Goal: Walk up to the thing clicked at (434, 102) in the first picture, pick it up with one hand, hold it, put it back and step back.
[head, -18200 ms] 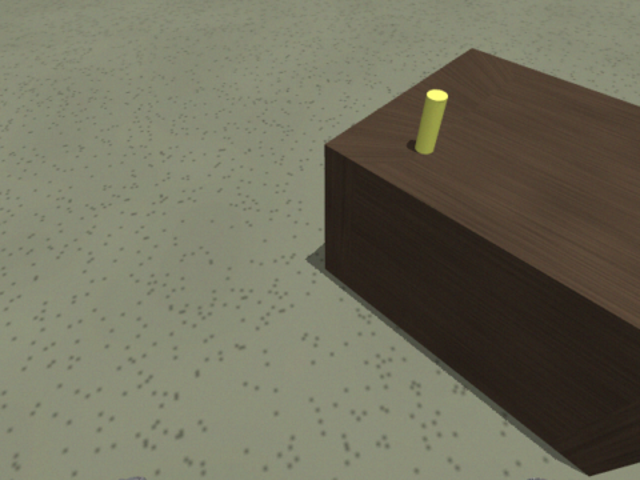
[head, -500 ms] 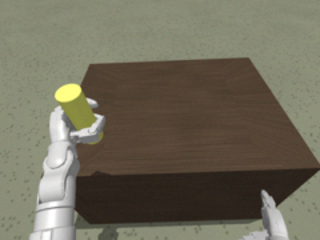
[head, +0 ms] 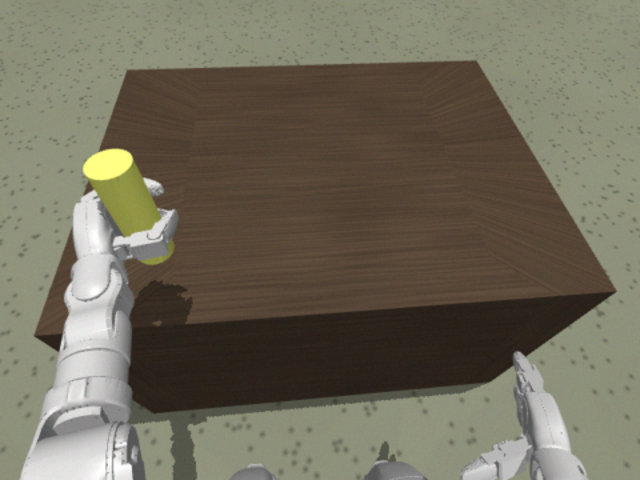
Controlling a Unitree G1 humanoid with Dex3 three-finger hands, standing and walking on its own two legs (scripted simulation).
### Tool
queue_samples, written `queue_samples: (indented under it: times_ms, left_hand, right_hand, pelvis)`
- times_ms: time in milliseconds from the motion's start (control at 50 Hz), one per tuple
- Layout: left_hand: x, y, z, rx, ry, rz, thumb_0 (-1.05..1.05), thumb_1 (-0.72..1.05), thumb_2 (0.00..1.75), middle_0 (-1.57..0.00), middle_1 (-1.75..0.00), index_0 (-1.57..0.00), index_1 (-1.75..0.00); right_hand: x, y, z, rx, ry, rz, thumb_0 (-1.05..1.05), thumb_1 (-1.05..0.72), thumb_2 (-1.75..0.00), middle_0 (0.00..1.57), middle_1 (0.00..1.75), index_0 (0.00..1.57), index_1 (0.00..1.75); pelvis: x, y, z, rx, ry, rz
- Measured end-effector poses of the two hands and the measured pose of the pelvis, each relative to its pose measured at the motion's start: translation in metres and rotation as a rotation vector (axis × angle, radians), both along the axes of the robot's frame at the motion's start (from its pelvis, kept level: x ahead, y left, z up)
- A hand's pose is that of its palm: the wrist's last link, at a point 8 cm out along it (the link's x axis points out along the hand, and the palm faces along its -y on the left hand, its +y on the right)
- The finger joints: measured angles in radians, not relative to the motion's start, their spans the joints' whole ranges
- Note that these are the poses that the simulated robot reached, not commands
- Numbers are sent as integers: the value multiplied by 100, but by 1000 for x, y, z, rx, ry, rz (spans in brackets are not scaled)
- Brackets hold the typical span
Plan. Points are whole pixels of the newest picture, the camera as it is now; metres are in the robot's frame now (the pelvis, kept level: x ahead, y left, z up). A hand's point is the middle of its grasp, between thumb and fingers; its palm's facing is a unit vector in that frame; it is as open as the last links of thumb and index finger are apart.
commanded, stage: crouch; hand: left
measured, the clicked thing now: (135, 212) +0.42 +0.22 +0.09
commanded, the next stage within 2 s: lower in 0.90 s
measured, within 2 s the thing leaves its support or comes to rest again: rests again in 1.92 s
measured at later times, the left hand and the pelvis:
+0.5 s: hand (156, 208) +0.48 +0.23 +0.02, palm faces +0.24 -0.97 +0.00, open 6.7 cm; pelvis +0.00 +0.01 -0.03, yaw -1 degrees
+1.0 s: hand (154, 202) +0.51 +0.24 +0.00, palm faces +0.25 -0.97 +0.00, open 6.7 cm; pelvis +0.00 +0.01 -0.05, yaw -1 degrees
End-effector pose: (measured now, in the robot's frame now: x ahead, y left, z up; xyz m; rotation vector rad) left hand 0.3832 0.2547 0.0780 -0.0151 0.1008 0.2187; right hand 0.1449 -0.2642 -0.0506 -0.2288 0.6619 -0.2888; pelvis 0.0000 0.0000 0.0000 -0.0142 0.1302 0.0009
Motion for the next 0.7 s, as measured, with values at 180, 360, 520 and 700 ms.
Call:
queue_samples:
  times_ms: [180,360,520,700]
  left_hand:
    - [33,4,-22,-12,-29,4,1,-3,116,-89,-110,-94,-111]
    - [53,15,-46,0,-27,30,1,-3,116,-89,-110,-94,-111]
    - [70,20,-54,10,-41,24,1,-3,115,-88,-110,-94,-111]
    - [84,25,-63,13,-39,25,1,-3,115,-88,-110,-94,-111]
  right_hand:
    - [-12,-1,-1,-38,23,1,-1,56,-4,5,5,6,5]
    - [-14,5,-7,-55,52,25,-1,55,-5,5,5,6,5]
    - [-7,16,-11,-47,59,52,-1,55,-5,5,5,6,5]
    - [-4,15,-10,-61,68,56,-1,55,-5,5,5,6,5]
  pelvis:
    - [-3,5,-13,-9,75,-13]
    - [-5,8,-26,-21,145,-15]
    - [-1,9,-34,-32,190,-13]
    - [4,10,-41,-39,226,-14]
